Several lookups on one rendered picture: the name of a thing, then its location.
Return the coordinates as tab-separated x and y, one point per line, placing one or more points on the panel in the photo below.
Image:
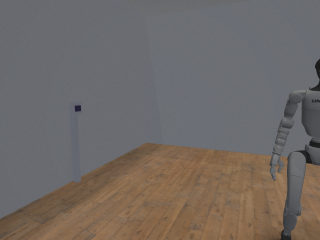
75	139

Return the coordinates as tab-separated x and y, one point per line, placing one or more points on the humanoid robot head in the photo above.
317	67

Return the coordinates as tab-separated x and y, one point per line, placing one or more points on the robot right foot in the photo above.
285	237

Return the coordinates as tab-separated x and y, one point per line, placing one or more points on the right robot hand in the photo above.
275	160

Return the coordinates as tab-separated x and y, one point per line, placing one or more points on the button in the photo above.
77	108

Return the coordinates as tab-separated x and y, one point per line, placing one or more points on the robot right forearm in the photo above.
281	139

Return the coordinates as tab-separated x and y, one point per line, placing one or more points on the right robot upper arm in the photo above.
294	98

